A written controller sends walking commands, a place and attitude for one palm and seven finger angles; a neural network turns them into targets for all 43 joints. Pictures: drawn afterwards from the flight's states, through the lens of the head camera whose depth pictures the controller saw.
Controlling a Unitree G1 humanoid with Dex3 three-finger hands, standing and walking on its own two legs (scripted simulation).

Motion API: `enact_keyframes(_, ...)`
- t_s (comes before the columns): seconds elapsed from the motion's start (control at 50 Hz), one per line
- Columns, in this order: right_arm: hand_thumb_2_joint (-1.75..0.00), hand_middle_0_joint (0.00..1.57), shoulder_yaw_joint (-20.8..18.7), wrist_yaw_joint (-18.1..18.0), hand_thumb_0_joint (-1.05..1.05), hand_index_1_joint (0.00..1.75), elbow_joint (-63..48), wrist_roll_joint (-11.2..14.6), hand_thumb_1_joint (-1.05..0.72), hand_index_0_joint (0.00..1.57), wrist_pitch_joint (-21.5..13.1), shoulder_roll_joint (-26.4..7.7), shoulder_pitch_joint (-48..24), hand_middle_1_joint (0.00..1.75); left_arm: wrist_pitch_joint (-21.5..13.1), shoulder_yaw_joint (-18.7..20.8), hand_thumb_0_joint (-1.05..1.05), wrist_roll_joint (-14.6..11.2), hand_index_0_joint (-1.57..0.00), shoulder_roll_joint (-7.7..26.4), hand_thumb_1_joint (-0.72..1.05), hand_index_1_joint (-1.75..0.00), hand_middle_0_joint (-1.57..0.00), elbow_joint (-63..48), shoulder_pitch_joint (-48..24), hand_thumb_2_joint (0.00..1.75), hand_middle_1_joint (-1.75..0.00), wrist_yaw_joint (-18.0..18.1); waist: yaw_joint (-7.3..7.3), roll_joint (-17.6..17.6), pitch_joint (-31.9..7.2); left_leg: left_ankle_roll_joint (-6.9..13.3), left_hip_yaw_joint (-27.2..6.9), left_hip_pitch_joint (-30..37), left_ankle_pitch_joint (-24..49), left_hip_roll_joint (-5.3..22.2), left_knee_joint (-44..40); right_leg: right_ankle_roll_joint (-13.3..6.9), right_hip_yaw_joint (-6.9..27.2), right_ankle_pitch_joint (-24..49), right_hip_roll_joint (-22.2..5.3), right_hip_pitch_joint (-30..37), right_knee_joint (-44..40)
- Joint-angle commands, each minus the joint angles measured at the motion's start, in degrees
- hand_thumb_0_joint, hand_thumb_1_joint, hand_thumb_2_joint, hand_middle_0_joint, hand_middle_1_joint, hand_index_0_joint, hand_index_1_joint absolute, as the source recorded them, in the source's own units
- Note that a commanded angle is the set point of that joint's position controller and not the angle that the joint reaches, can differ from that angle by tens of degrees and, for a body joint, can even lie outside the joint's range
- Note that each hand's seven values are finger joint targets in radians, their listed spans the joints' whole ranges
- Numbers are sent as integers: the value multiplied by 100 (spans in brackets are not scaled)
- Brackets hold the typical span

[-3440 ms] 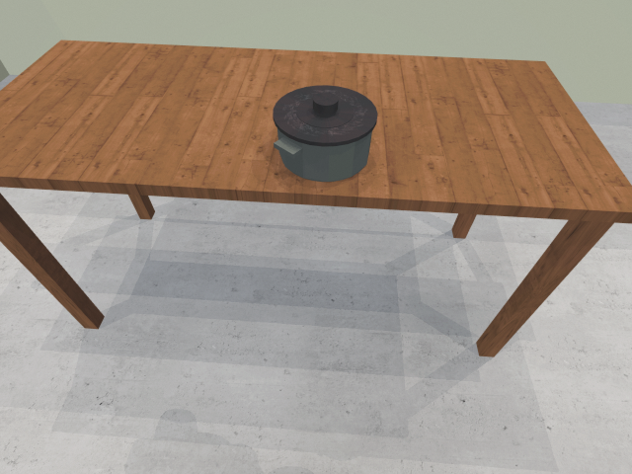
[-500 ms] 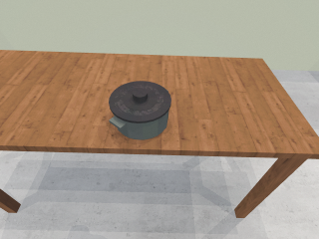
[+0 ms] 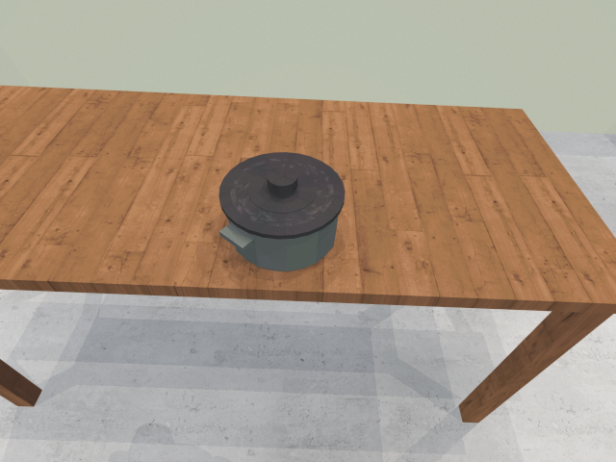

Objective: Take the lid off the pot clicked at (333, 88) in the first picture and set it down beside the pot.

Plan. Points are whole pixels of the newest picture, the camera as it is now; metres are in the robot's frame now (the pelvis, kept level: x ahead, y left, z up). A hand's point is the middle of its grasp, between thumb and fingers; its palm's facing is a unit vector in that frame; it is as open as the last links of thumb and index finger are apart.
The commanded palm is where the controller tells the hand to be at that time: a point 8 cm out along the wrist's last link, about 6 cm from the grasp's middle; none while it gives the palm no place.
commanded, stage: look again from close up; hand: left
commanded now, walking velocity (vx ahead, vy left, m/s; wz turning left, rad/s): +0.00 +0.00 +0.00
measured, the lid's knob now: (282, 180) +0.51 +0.08 +0.09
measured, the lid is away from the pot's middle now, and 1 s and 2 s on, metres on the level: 0.00 0.00 0.00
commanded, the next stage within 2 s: lift the closed hand beside the body in 0.30 s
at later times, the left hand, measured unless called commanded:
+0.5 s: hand out of the picture +0.07 +0.19 -0.12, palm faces +0.13 -0.96 -0.25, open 7.2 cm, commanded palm +0.09 +0.23 -0.05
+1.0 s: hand out of the picture +0.10 +0.21 -0.01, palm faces +0.27 -0.92 -0.29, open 3.1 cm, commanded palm +0.06 +0.25 +0.03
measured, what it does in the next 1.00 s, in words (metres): stands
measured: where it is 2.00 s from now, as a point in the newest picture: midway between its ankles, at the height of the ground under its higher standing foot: outside the picture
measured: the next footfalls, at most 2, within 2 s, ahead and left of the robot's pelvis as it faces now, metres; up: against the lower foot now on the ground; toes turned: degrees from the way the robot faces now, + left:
none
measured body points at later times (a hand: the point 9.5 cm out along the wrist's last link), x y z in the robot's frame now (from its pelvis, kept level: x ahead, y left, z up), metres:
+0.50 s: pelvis +0.00 +0.00 +0.00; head +0.01 +0.01 +0.45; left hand +0.06 +0.24 -0.10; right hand +0.08 -0.23 -0.13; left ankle +0.03 +0.09 -0.73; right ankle -0.06 -0.13 -0.73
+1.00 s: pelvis -0.02 -0.02 +0.01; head -0.04 -0.02 +0.46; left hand +0.08 +0.25 +0.01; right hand +0.19 -0.24 -0.05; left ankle +0.03 +0.09 -0.73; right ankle -0.06 -0.13 -0.73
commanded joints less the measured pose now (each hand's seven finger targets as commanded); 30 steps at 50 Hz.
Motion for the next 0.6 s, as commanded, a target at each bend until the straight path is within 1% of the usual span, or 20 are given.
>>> enact_keyframes(0.0,-90,20,-75,-12,0,30,-324,5,-90,20,-96,-579,111,30,-35,80,0,16,-20,516,90,-30,-20,-200,478,90,-30,11,40,90,238,82,-871,409,949,687,-796,-341,358,912,-345,-591,-556)
enact_keyframes(0.04,-90,20,-74,-13,0,30,-316,20,-90,20,-107,-576,62,30,-28,75,0,10,-20,564,90,-30,-20,-203,465,90,-30,-4,78,-2,227,90,-847,484,1027,698,-831,-314,320,1018,-355,-559,-594)
enact_keyframes(0.08,-90,20,-86,-13,0,30,-313,15,-90,20,-99,-613,1,30,-20,68,0,10,-20,564,90,-30,-20,-219,457,90,-30,0,66,84,220,71,-826,536,1017,694,-831,-303,352,1007,-382,-577,-610)
enact_keyframes(0.16,-90,20,-103,-11,0,30,-324,26,-90,20,-94,-611,-66,30,-27,70,0,12,-20,609,90,-30,-20,-227,430,90,-30,-17,61,-68,207,44,-762,592,970,656,-797,-285,399,1153,-433,-548,-699)
enact_keyframes(0.22,-90,20,-108,-12,0,30,-291,29,-90,20,-97,-594,-83,30,-38,57,0,11,-20,619,90,-30,-20,-204,411,90,-30,-16,45,-13,157,30,-706,712,1133,652,-796,-279,447,1331,-463,-544,-708)
enact_keyframes(0.24,-90,20,-104,-10,0,30,-279,40,-90,20,-108,-584,-85,30,-37,63,0,8,-20,666,90,-30,-20,-211,427,90,-30,-29,79,-67,114,44,-706,719,1223,669,-793,-259,377,1399,-462,-457,-727)
enact_keyframes(0.32,-90,20,-112,-23,0,30,-237,36,-90,20,-104,-577,-113,30,-34,55,0,4,-20,615,90,-30,-20,-149,448,90,-30,-20,65,102,86,39,-706,830,1324,671,-815,-261,402,1411,-481,-458,-741)
enact_keyframes(0.34,-90,20,-107,-19,0,30,-229,45,-90,20,-108,-573,-111,30,-28,59,0,-2,-20,651,90,-30,-20,-151,447,90,-30,-33,90,-1,108,52,-727,792,1314,691,-835,-245,357,1393,-446,-410,-760)
enact_keyframes(0.36,-90,20,-117,-22,0,30,-236,39,-90,20,-101,-596,-145,30,-27,55,0,1,-20,612,90,-30,-20,-133,466,90,-30,-30,87,28,142,46,-728,792,1230,685,-828,-247,383,1358,-473,-450,-777)
enact_keyframes(0.38,-90,20,-89,-30,0,30,-527,5,-90,20,-114,-799,-373,30,-140,36,0,101,-20,550,90,-30,-20,-19,536,90,-30,162,40,602,360,-74,-545,801,2440,706,82,-196,703,2603,-626,-821,-859)
enact_keyframes(0.4,-90,20,-153,30,0,30,-2185,400,-90,20,-1103,-1224,36,30,-966,14,0,-585,-24,1477,90,-35,-24,-7501,-3013,90,-35,247,-1,1505,-2246,-447,-764,2257,2542,315,-881,-262,-91,2128,-246,-374,-427)
enact_keyframes(0.42,-90,20,36,-223,0,30,-1939,361,-90,20,-1524,-998,-409,30,-572,306,0,-126,-29,1488,90,-40,-29,-6573,-967,90,-40,549,171,2298,-2610,-591,-740,2804,2996,537,-852,-401,-115,1634,-161,-614,-207)
enact_keyframes(0.44,-90,20,-48,-165,0,30,-1888,482,-90,20,-1577,-781,-540,30,103,-13,0,-237,-33,742,90,-44,-33,-5996,516,90,-44,769,96,1778,-1965,-620,-838,2343,2410,461,-1027,-287,-308,1195,-87,-649,-95)
enact_keyframes(0.46,-90,20,-40,-152,0,30,-1756,343,-90,20,-1521,-803,-676,30,347,-90,0,-191,-38,151,90,-49,-38,-4922,1204,90,-49,752,126,818,-852,-448,-787,1852,2011,369,-1120,-254,-426,1173,-43,-721,-403)
enact_keyframes(0.48,-90,20,-93,-76,0,30,-1936,276,-90,20,-1433,-895,-703,30,408,-356,0,-47,-42,-100,90,-54,-42,-4299,1176,90,-54,654,19,-87,-102,-320,-702,1294,1592,349,-1088,-182,-539,1251,-31,-955,-680)
enact_keyframes(0.5,-90,20,-216,-17,0,30,-2101,213,-90,20,-1284,-987,-640,30,413,-343,0,41,-46,-200,90,-59,-46,-3694,1273,90,-59,525,-19,-689,212,-221,-682,868,1338,326,-1001,-161,-591,1271,3,-1148,-756)
enact_keyframes(0.52,-90,20,-286,32,0,30,-2289,194,-90,20,-1125,-1032,-695,30,346,-204,0,86,-51,-119,90,-64,-51,-3568,1517,90,-64,395,47,-1032,338,-179,-648,710,1252,328,-988,-146,-600,1258,21,-1207,-782)
enact_keyframes(0.54,-90,20,-363,66,0,30,-2506,220,-90,20,-1026,-1047,-772,30,242,113,0,57,-55,109,90,-68,-55,-3721,2147,90,-68,325,254,-976,-43,-212,-537,809,1395,342,-977,-182,-597,1348,-7,-912,-775)
enact_keyframes(0.56,-90,20,-343,90,0,30,-2769,189,-90,20,-951,-1017,-870,30,138,250,0,7,-60,306,90,-73,-60,-4383,2391,90,-73,245,350,-863,-239,-247,-456,840,1359,324,-1015,-183,-571,1312,-9,-757,-764)
enact_keyframes(0.58,-90,20,-289,81,0,30,-3025,199,-90,20,-913,-997,-1007,30,-4,366,0,-54,-64,559,90,-78,-64,-5168,1992,90,-78,195,322,-670,-228,-251,-390,862,1171,299,-1057,-170,-503,1214,-32,-758,-802)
